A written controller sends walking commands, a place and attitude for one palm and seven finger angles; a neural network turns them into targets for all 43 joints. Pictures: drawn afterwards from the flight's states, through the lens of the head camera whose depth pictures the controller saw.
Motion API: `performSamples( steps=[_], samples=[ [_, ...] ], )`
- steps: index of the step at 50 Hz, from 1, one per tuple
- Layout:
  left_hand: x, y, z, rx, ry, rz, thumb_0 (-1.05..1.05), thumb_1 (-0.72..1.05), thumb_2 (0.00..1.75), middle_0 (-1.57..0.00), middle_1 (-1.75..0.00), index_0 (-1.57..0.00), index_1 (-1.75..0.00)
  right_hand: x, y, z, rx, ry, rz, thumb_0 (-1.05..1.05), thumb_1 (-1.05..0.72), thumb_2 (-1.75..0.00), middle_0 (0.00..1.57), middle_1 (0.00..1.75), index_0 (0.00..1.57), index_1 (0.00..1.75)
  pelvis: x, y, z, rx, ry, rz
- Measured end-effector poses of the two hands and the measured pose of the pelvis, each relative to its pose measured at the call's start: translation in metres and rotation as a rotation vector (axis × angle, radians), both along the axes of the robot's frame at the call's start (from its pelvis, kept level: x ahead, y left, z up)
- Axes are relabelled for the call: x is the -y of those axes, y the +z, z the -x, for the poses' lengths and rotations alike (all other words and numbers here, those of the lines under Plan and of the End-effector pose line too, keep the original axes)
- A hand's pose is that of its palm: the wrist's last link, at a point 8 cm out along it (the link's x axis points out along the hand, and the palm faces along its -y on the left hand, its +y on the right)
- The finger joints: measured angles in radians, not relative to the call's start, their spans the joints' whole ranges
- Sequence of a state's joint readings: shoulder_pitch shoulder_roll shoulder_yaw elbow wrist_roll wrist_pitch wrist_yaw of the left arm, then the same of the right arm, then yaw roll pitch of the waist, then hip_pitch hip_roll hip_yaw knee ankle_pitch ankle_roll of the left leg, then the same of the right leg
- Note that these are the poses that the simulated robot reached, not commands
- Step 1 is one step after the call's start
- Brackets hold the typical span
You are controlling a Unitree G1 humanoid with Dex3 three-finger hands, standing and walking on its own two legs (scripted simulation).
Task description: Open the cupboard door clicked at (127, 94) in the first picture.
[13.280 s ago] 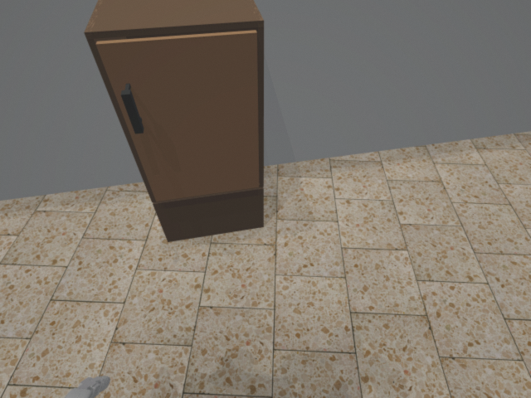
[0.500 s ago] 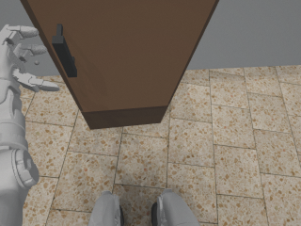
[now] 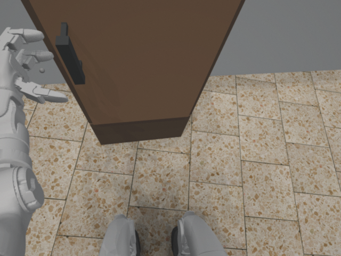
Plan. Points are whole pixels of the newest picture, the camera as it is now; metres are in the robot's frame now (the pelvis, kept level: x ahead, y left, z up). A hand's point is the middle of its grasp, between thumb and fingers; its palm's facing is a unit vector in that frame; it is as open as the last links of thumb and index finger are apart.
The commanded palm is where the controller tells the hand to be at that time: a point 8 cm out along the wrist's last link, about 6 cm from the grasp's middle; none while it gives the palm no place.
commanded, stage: slide the fingers in behind the handle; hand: left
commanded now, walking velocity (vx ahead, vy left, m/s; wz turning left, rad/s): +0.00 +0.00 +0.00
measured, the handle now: (72, 55) +0.55 +0.19 +0.05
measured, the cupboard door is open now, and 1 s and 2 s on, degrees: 0 0 0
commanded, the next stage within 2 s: close the thumb around the handle in 1.54 s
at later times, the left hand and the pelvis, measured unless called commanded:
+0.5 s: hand (51, 72) +0.50 +0.22 +0.06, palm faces +0.11 -0.99 -0.03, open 14.1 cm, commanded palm +0.48 +0.24 +0.06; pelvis +0.00 -0.01 +0.00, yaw +1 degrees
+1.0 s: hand (65, 77) +0.49 +0.19 +0.06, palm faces +0.09 -0.99 -0.05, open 15.0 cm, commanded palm +0.48 +0.20 +0.06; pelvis +0.01 -0.01 +0.01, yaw +3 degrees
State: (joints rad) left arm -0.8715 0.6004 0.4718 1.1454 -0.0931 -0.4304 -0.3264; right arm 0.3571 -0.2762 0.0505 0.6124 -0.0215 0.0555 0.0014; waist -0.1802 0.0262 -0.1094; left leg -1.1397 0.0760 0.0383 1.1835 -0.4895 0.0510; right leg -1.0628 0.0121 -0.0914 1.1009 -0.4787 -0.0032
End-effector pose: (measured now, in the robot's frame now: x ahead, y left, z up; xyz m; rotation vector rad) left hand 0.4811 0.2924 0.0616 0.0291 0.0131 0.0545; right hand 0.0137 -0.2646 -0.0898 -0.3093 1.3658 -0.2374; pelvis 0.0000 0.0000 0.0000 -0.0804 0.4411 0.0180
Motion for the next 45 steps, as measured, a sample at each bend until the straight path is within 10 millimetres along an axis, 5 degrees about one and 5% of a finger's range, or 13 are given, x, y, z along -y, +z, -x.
performSamples(
  steps=[45],
  samples=[
    [0.033,-0.003,0.013,-0.001,0.080,0.012,-0.01,-0.50,0.30,-0.30,-1.20,-0.12,-1.18,0.006,-0.006,-0.022,-0.006,0.069,-0.048,0.00,-0.91,-0.90,0.20,0.30,0.20,0.30,0.011,0.005,-0.006,0.017,0.045,-0.006]
  ],
)
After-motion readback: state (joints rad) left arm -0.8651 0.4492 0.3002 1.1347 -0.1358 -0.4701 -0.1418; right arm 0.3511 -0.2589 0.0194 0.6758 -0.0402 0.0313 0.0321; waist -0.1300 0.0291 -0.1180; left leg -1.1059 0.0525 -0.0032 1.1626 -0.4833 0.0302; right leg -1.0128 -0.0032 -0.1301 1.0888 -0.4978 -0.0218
